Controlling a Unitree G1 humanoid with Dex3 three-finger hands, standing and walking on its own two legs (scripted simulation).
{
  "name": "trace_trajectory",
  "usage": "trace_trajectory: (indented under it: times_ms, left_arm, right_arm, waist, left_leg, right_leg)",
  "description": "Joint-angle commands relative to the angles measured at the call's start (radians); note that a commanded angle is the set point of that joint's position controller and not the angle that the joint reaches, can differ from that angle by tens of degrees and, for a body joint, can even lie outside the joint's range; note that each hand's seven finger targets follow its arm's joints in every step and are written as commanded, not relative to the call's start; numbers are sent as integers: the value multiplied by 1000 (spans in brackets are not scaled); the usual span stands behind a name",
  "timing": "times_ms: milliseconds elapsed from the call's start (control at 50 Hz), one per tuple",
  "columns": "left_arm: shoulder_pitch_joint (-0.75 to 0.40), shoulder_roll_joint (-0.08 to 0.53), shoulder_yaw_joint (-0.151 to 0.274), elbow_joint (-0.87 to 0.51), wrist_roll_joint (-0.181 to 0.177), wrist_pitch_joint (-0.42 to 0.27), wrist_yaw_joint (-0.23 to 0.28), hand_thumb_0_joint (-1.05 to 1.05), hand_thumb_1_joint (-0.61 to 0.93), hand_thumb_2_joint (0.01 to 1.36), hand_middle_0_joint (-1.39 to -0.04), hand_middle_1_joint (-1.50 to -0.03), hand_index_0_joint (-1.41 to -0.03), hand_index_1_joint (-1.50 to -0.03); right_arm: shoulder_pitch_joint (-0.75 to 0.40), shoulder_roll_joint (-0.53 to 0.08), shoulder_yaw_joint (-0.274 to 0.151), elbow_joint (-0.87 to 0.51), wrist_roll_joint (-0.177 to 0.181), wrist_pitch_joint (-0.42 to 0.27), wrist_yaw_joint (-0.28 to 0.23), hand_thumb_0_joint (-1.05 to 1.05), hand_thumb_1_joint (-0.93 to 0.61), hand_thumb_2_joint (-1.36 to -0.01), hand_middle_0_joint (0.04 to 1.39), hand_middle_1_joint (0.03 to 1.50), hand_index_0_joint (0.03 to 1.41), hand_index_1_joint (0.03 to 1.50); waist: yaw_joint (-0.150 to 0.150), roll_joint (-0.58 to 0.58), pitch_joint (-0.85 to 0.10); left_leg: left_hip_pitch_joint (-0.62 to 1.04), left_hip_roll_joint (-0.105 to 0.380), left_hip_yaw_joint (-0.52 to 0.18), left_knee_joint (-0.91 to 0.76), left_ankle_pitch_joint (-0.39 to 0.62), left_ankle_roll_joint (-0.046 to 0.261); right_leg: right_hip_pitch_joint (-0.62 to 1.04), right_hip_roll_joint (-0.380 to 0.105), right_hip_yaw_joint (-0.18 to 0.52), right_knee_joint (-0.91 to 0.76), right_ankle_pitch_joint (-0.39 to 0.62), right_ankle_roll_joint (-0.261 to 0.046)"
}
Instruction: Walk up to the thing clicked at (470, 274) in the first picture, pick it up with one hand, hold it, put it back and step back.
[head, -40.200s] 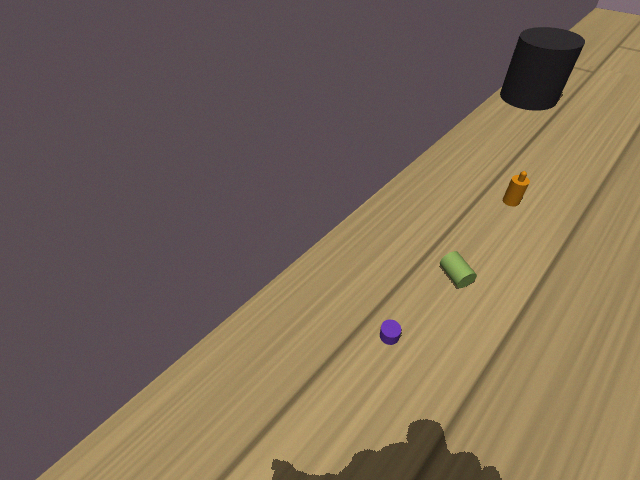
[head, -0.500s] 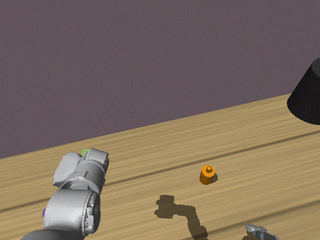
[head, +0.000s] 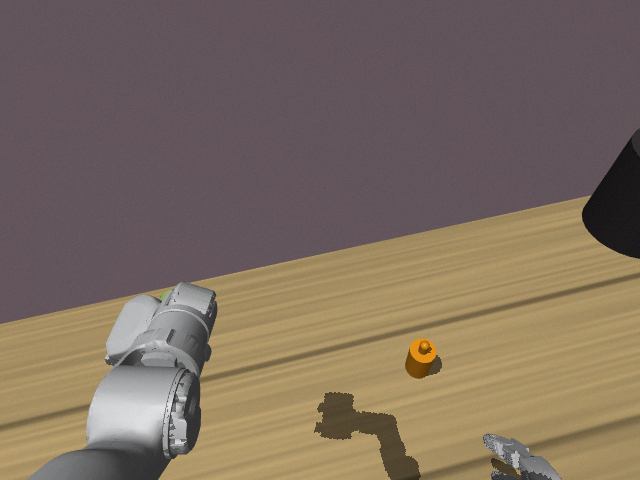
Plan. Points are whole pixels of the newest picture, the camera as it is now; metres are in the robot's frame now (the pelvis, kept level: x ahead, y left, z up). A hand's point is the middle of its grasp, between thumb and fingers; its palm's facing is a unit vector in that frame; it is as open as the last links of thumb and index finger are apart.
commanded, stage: hold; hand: left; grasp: from above
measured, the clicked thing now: (174, 338) +0.34 +0.25 -0.05
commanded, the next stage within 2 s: crouch in 0.32 s
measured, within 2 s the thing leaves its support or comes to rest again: neither
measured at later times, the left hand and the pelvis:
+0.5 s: hand (166, 340) +0.33 +0.24 -0.02, palm faces -0.03 -0.45 -0.89, open 11.3 cm; pelvis +0.01 +0.00 +0.00, yaw +0 degrees
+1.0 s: hand (196, 389) +0.32 +0.26 -0.20, palm faces -0.05 -0.45 -0.89, open 11.4 cm; pelvis -0.05 +0.00 -0.10, yaw -1 degrees
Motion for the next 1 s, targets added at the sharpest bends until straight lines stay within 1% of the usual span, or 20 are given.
trace_trajectory:
  times_ms: [0,80,120,160,220,240,280,360,380,400,420,520,600,640,700,780,880,940,960,980]
  left_arm:
    - [-456,199,-51,-197,75,-8,40,0,731,907,-1067,-743,-1020,-797]
    - [-451,173,-68,-223,86,-7,37,0,747,899,-1062,-767,-1022,-812]
    - [-456,191,-56,-262,83,-8,40,0,753,894,-1076,-750,-1033,-798]
    - [-462,170,-60,-247,74,-3,40,0,737,897,-1057,-770,-1017,-816]
    - [-439,193,-52,-181,87,5,42,0,752,920,-1067,-795,-1028,-840]
    - [-437,212,-42,-182,87,6,43,0,751,909,-1077,-762,-1033,-812]
    - [-433,195,-41,-160,90,5,41,0,764,891,-1081,-766,-1041,-813]
    - [-419,162,-42,-138,88,3,35,0,776,887,-1106,-735,-1059,-788]
    - [-421,180,-29,-119,89,4,37,0,796,884,-1125,-719,-1077,-773]
    - [-424,191,-25,-130,89,3,42,0,876,964,-1190,-799,-1157,-853]
    - [-434,159,-41,-129,84,-2,39,0,890,1044,-1110,-805,-1078,-824]
    - [-466,182,-22,-60,80,-26,38,0,767,1033,-1012,-826,-1001,-844]
    - [-487,198,3,45,80,-77,35,0,753,1083,-1019,-837,-998,-865]
    - [-472,215,16,112,99,-108,37,0,747,1073,-1018,-829,-995,-858]
    - [-478,261,35,184,138,-160,67,0,744,1072,-1018,-852,-1000,-877]
    - [-517,284,65,208,180,-222,134,0,719,1058,-1022,-833,-997,-865]
    - [-567,294,149,240,137,-305,209,0,618,998,-1006,-747,-965,-797]
    - [-620,319,170,234,97,-357,222,0,530,1007,-985,-697,-926,-765]
    - [-634,333,172,248,100,-371,217,0,546,982,-1006,-664,-944,-736]
    - [-661,362,170,261,104,-387,211,0,550,970,-1009,-660,-949,-730]
  right_arm:
    - [-57,-148,-53,-120,13,-39,-1,0,-898,-899,200,300,200,300]
    - [-66,-146,-54,-129,13,-33,-3,0,-897,-898,200,300,200,300]
    - [-66,-147,-57,-135,14,-30,-5,0,-897,-898,200,300,200,300]
    - [-70,-143,-56,-138,14,-31,-4,0,-896,-897,200,299,200,299]
    - [-70,-146,-56,-145,15,-28,-5,0,-896,-897,200,299,200,299]
    - [-72,-144,-57,-142,14,-31,-5,0,-897,-898,200,299,200,299]
    - [-66,-142,-59,-141,13,-30,-4,0,-899,-898,200,299,200,299]
    - [-52,-142,-71,-142,10,-26,2,0,-899,-899,200,300,200,300]
    - [-51,-137,-71,-145,9,-29,4,0,-899,-899,200,300,200,300]
    - [-48,-121,-58,-133,12,-27,6,0,-893,-902,201,300,201,300]
    - [-73,-138,-67,-146,9,-29,3,0,-837,-883,203,300,202,300]
    - [-47,-121,-46,-113,14,-23,0,0,-844,-884,202,300,201,300]
    - [-28,-119,-49,-68,3,-36,-2,0,-847,-885,202,300,201,300]
    - [-17,-123,-56,-55,-4,-43,0,0,-848,-885,202,300,201,300]
    - [14,-128,-55,-29,-15,-57,2,0,-852,-886,201,300,201,300]
    - [50,-119,-47,-24,-46,-71,14,0,-859,-888,202,300,201,300]
    - [48,-130,-51,-47,-92,-81,24,0,-873,-894,201,300,200,300]
    - [54,-143,-32,-52,-104,-74,22,0,-879,-897,200,300,200,300]
    - [67,-154,-31,-39,-101,-71,20,0,-882,-899,200,300,200,300]
    - [71,-171,-28,-28,-104,-74,15,0,-883,-899,200,300,200,300]
  waist:
    - [-13,-57,-388]
    - [-12,-6,-393]
    - [-1,-6,-393]
    - [-4,-18,-378]
    - [0,-50,-352]
    - [15,-48,-338]
    - [-2,-72,-365]
    - [9,-59,-375]
    - [19,-60,-377]
    - [24,-31,-349]
    - [4,-43,-354]
    - [-20,-121,-334]
    - [-34,-131,-323]
    - [-39,-125,-328]
    - [-40,-85,-325]
    - [-33,-43,-410]
    - [-43,-24,-539]
    - [-85,-5,-619]
    - [-91,-5,-622]
    - [-109,16,-626]
  left_leg:
    - [144,-49,31,-72,341,11]
    - [179,-47,22,-83,385,5]
    - [192,-45,18,-89,410,4]
    - [187,-46,19,-95,401,5]
    - [174,-48,22,-97,395,7]
    - [158,-44,20,-97,396,6]
    - [169,-46,24,-92,414,8]
    - [161,-49,30,-83,470,2]
    - [142,-45,25,-89,449,2]
    - [138,-44,24,-97,428,3]
    - [156,-45,34,-92,425,3]
    - [109,-48,40,-76,335,18]
    - [38,-41,46,-35,282,19]
    - [-35,-46,56,23,273,15]
    - [-150,-50,58,103,215,8]
    - [-304,-47,51,240,214,-10]
    - [-460,-42,36,421,181,-18]
    - [-537,-40,18,532,139,-11]
    - [-574,-40,18,569,131,-12]
    - [-589,-38,4,597,91,-10]
  right_leg:
    - [257,17,-5,-80,475,36]
    - [254,22,-13,-70,482,29]
    - [265,25,-22,-67,485,25]
    - [261,23,-19,-76,494,26]
    - [267,22,-20,-81,495,27]
    - [259,20,-22,-80,489,26]
    - [271,21,-17,-76,534,29]
    - [289,18,-19,-60,619,27]
    - [291,16,-19,-53,577,23]
    - [269,15,-18,-65,535,20]
    - [259,18,-13,-77,540,26]
    - [237,4,9,-101,526,40]
    - [181,-4,27,-77,489,37]
    - [142,-12,44,-40,511,37]
    - [35,-9,64,27,402,27]
    - [-89,1,65,181,385,12]
    - [-270,17,44,346,261,5]
    - [-422,23,27,435,181,5]
    - [-467,26,24,465,168,5]
    - [-547,29,9,494,95,0]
